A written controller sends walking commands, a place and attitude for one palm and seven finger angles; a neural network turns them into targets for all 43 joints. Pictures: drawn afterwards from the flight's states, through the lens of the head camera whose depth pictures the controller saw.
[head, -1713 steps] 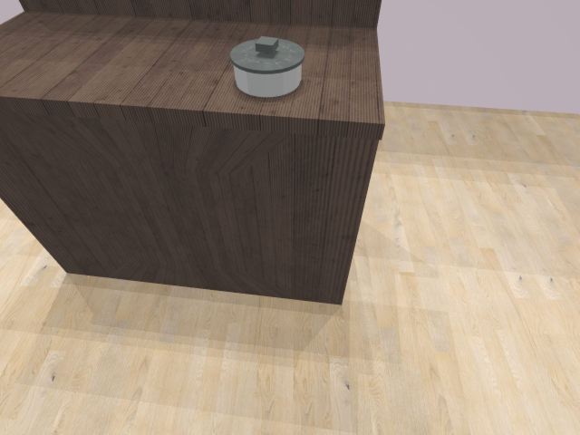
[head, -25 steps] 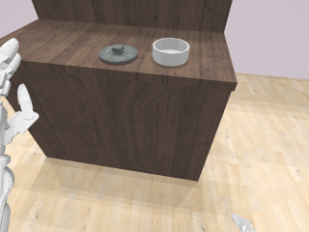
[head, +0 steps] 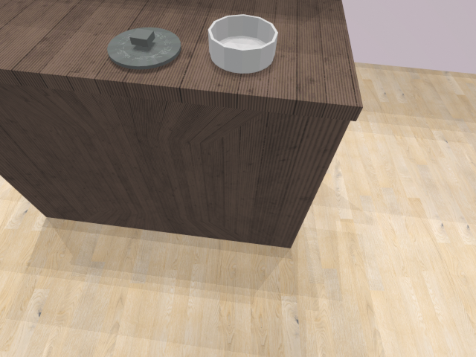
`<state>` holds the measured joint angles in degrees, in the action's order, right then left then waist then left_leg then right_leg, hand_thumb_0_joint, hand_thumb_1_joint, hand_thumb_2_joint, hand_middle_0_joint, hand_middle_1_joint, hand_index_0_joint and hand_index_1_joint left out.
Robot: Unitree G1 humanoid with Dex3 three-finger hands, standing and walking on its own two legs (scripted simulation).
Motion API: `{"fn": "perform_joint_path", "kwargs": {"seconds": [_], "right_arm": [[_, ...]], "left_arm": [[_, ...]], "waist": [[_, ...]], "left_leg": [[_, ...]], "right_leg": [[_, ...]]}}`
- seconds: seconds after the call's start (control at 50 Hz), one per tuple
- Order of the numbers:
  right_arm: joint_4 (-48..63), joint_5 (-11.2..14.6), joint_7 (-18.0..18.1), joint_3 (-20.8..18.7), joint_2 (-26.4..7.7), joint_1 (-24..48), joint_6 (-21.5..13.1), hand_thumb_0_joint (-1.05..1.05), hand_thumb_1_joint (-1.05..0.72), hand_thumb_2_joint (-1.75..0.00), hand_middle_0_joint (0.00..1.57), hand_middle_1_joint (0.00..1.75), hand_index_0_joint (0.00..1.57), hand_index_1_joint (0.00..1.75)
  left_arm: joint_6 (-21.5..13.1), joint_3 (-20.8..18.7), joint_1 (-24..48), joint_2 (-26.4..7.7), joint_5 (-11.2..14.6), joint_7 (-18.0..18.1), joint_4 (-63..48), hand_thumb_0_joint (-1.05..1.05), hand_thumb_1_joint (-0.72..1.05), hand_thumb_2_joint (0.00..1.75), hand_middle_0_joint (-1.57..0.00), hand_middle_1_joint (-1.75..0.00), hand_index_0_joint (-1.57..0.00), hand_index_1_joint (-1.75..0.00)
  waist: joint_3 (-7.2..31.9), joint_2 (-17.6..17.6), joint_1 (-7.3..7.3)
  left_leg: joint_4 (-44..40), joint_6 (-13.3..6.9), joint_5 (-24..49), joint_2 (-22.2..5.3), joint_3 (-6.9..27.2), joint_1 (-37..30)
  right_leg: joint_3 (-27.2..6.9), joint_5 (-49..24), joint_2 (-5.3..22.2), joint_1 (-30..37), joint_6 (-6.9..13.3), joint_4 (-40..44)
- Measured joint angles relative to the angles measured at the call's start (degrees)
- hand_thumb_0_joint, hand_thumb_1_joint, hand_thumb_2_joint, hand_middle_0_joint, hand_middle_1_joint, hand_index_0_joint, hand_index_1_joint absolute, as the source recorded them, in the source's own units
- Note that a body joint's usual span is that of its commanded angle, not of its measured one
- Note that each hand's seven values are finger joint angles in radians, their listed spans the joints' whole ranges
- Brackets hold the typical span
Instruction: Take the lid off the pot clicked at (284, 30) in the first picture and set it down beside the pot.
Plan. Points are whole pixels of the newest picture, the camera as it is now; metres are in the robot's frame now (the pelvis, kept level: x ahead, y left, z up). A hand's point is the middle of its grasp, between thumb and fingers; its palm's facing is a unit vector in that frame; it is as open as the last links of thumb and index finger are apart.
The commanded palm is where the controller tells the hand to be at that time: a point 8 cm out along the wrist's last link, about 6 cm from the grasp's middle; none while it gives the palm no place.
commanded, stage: stop stepping back and stand still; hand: left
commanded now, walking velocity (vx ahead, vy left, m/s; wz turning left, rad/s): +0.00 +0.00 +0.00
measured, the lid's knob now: (142, 37) +0.73 +0.28 +0.11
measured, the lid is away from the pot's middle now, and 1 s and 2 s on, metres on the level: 0.23 0.23 0.23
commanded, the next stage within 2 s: let the arm hang, fingers relaxed in 0.22 s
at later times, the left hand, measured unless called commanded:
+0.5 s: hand out of the picture +0.08 +0.18 -0.16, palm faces +0.00 -0.98 -0.22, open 7.3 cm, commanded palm none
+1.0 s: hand out of the picture -0.01 +0.18 -0.17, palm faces +0.01 -0.99 -0.17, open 7.3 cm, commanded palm none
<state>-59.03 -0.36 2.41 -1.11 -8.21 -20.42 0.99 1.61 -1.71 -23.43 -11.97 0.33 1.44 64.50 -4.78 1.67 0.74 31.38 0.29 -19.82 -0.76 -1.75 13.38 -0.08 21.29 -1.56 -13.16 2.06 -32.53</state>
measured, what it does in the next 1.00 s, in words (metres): stands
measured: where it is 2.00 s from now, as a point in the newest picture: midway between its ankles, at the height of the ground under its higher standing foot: outside the picture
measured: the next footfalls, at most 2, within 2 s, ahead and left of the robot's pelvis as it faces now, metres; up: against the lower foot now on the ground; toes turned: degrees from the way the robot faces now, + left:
none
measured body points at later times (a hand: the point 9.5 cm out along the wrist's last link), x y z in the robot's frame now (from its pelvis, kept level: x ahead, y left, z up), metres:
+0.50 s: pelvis +0.00 +0.01 +0.01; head +0.02 +0.00 +0.46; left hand +0.08 +0.23 -0.14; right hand -0.02 -0.21 -0.15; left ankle -0.04 +0.13 -0.73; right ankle -0.05 -0.10 -0.73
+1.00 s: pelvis -0.01 +0.02 +0.01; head +0.02 +0.02 +0.46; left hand -0.01 +0.23 -0.15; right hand -0.03 -0.20 -0.15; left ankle -0.04 +0.13 -0.73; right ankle -0.05 -0.10 -0.73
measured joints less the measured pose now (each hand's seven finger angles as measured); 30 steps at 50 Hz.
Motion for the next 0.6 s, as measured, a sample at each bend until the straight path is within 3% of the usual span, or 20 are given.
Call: {"fn": "perform_joint_path", "kwargs": {"seconds": [0.08, 0.18, 0.32, 0.6], "right_arm": [[-1.75, 0.49, -0.32, 0.13, 1.48, 2.02, 0.03, 0.01, -0.90, -0.90, 0.20, 0.30, 0.20, 0.30], [-3.46, -0.10, 0.06, -0.42, 1.60, 3.58, 0.22, 0.03, -0.94, -0.90, 0.20, 0.30, 0.20, 0.30], [-3.39, -0.32, 0.02, -1.03, 1.11, 3.84, -0.41, 0.02, -0.93, -0.90, 0.20, 0.30, 0.20, 0.30], [-3.66, -0.39, -0.17, -0.92, 0.92, 3.40, -0.44, 0.01, -0.91, -0.90, 0.20, 0.30, 0.20, 0.30]], "left_arm": [[-1.88, 0.63, 3.11, 1.77, -0.05, 0.93, -0.30, 0.01, 0.93, 0.90, -0.20, -0.30, -0.20, -0.30], [-2.22, 0.78, 8.56, 3.88, -0.17, 1.30, -1.71, 0.01, 0.92, 0.90, -0.20, -0.30, -0.20, -0.30], [-2.35, -0.15, 13.29, 2.50, -0.28, 1.53, -3.27, 0.02, 0.95, 0.90, -0.20, -0.30, -0.20, -0.30], [-2.15, -0.10, 12.52, 3.15, -0.19, 1.21, -3.28, 0.00, 0.93, 0.90, -0.20, -0.30, -0.20, -0.30]], "waist": [[0.49, -2.29, -0.84], [1.39, -2.74, -1.59], [2.46, -2.24, -2.55], [2.19, -2.10, -2.68]], "left_leg": [[-2.02, 0.19, 0.84, -0.69, 0.23, -1.81], [-3.90, 0.13, 1.38, -0.43, -0.14, -3.93], [-4.98, 0.11, 1.73, -0.47, -0.80, -5.49], [-6.96, -0.17, 3.16, -0.34, -1.42, -6.33]], "right_leg": [[0.21, -1.93, -0.68, 2.66, 0.02, 3.95], [-0.14, -2.28, -0.43, 4.38, -0.12, 5.16], [-0.79, -2.60, -0.48, 5.48, -0.17, 5.74], [-1.40, -4.15, -0.36, 6.08, -0.48, 7.58]]}}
